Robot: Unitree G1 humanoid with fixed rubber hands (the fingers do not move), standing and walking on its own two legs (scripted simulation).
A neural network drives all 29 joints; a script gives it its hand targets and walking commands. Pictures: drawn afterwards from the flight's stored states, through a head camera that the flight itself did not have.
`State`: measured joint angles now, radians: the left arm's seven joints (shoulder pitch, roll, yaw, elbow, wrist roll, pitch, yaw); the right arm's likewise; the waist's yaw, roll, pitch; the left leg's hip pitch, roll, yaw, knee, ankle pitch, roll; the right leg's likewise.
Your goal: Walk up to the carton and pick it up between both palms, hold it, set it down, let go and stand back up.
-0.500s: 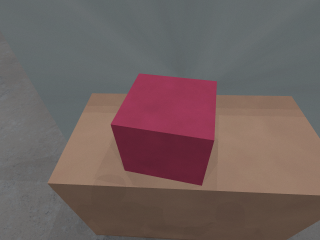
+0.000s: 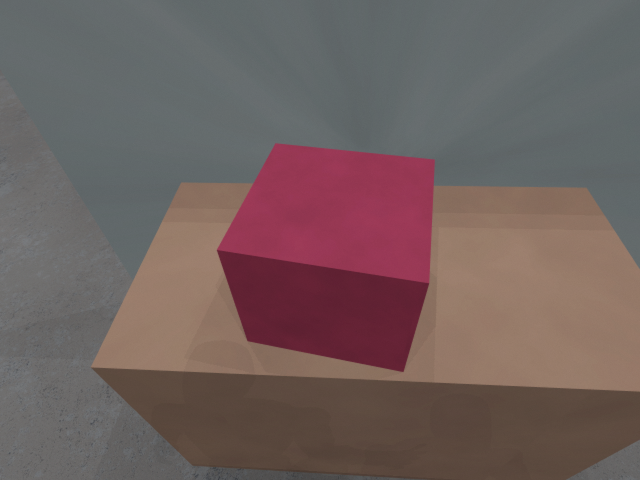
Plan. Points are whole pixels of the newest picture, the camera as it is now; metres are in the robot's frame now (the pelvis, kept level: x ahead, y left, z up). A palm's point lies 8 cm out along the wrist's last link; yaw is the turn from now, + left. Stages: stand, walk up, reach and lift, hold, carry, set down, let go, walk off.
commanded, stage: stand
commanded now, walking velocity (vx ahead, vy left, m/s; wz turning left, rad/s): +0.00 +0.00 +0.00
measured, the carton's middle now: (337, 254) +0.49 +0.03 -0.02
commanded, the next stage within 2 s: none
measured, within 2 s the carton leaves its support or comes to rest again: neither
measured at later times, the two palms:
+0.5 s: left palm out of the picture +0.06 +0.31 -0.11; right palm out of the picture +0.11 -0.30 -0.10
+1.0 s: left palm out of the picture +0.06 +0.31 -0.11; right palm out of the picture +0.11 -0.30 -0.11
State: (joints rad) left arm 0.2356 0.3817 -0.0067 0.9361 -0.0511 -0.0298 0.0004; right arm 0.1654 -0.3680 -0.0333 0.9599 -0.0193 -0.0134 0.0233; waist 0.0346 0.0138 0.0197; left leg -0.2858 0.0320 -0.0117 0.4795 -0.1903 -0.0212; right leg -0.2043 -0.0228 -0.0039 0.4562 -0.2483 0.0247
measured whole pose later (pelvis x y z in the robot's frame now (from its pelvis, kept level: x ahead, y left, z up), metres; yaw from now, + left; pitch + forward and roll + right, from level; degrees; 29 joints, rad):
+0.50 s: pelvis +0.00 +0.00 +0.00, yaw +0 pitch +0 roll -1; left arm 0.22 0.38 -0.01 0.94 -0.05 -0.03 0.00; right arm 0.14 -0.37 -0.03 0.96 -0.02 -0.01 0.02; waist 0.03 0.01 0.02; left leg -0.29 0.03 -0.01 0.48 -0.19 -0.02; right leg -0.20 -0.02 0.00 0.46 -0.25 0.02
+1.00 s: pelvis +0.00 +0.00 +0.00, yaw +0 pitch +0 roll -1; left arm 0.21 0.38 -0.01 0.95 -0.05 -0.03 0.00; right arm 0.14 -0.37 -0.03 0.97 -0.02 -0.01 0.02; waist 0.03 0.02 0.02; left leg -0.29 0.03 -0.01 0.48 -0.20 -0.02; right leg -0.20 -0.02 0.00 0.46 -0.25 0.02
